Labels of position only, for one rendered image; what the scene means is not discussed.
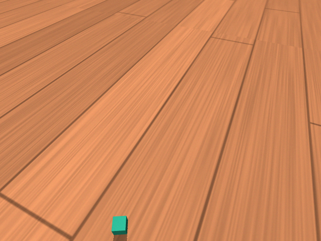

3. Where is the cube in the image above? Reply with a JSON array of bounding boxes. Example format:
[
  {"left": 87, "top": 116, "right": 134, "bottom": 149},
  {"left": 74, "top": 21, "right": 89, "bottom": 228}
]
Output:
[{"left": 111, "top": 216, "right": 128, "bottom": 235}]

